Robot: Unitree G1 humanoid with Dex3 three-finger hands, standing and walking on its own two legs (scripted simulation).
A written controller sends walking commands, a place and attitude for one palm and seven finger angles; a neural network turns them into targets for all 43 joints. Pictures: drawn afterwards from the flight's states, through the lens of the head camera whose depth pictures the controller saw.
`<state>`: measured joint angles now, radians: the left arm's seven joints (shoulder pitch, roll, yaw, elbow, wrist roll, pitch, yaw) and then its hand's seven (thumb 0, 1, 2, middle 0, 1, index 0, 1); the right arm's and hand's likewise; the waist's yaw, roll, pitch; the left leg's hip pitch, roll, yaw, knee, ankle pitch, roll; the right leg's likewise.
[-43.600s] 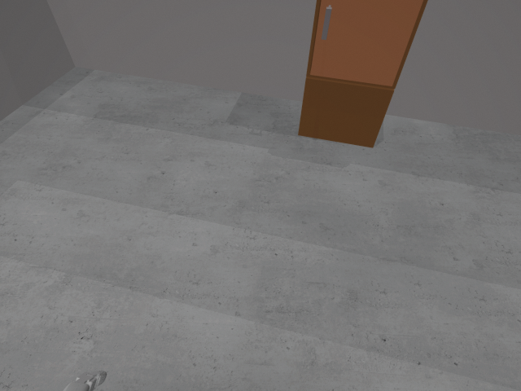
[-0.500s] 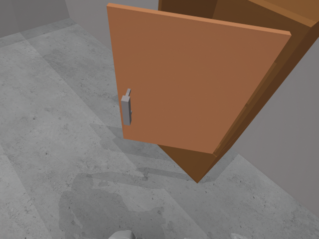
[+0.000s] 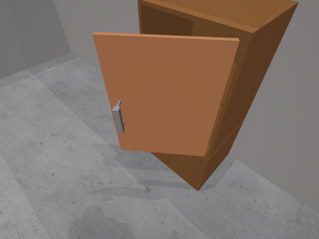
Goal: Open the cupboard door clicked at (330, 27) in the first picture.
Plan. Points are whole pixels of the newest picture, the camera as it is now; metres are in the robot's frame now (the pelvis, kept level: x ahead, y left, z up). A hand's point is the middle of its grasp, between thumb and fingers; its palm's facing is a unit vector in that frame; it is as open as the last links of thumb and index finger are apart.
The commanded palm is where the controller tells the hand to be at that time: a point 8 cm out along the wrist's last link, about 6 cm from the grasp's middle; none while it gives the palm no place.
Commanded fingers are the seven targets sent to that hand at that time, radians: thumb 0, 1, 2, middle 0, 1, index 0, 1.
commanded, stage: come to a stop and stand still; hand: left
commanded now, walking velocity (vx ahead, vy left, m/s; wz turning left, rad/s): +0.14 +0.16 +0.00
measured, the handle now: (120, 116) +0.58 +0.19 -0.08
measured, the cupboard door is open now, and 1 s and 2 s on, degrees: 38 38 38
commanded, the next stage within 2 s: look again from close up in 0.98 s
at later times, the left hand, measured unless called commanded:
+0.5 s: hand out of the picture +0.01 +0.20 -0.20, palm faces +0.06 -0.98 -0.18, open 7.4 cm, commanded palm none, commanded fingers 0.00 0.90 0.90 -0.20 -0.30 -0.20 -0.30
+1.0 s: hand out of the picture +0.05 +0.20 -0.18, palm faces +0.04 -0.98 -0.18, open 7.4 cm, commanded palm none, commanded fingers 0.00 0.90 0.90 -0.20 -0.30 -0.20 -0.30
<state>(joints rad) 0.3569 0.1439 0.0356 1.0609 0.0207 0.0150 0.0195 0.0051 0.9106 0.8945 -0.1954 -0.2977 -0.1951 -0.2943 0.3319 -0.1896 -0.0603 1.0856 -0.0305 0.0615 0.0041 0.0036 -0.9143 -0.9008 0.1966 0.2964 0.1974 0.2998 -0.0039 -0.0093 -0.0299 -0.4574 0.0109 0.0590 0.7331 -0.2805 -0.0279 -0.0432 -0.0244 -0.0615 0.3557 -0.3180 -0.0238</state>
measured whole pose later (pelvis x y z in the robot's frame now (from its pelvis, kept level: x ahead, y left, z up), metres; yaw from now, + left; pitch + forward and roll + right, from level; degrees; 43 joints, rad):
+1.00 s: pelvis +0.05 +0.03 +0.00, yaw +1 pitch -1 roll +0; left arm 0.26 0.15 0.01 1.13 0.01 0.00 0.03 0.01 0.92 0.89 -0.20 -0.30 -0.20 -0.29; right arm 0.27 -0.12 0.01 1.18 -0.01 0.00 -0.03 0.01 -0.91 -0.90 0.20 0.30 0.20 0.30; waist -0.01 -0.03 0.05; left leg -0.17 0.03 0.11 0.41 -0.23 0.00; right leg -0.08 -0.04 -0.11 0.39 -0.30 0.00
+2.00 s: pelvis -0.04 +0.04 -0.08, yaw +3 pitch +9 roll -1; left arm 0.25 0.20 0.12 0.29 -0.22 -0.54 -0.33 0.01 0.69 0.80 -0.21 -0.44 -0.21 -0.44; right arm 0.18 -0.26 -0.04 0.57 0.02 -0.26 0.01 0.01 -0.90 -0.90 0.20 0.30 0.20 0.30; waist -0.04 -0.03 -0.12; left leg -0.83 0.01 0.05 1.03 -0.36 0.04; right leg -0.74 -0.02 -0.04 1.06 -0.48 -0.01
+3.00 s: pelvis -0.02 +0.05 -0.11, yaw +3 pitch +18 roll -5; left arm 0.15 0.40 0.37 0.27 -0.36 -0.36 -0.52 0.00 -0.44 0.32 -0.29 -1.16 -0.29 -1.16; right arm 0.23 -0.26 0.02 0.51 0.05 -0.20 -0.04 0.01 -0.90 -0.90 0.20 0.30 0.20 0.30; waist -0.01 0.04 -0.16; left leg -1.09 0.03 -0.01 1.24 -0.47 0.05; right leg -0.94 0.01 -0.10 1.20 -0.56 0.00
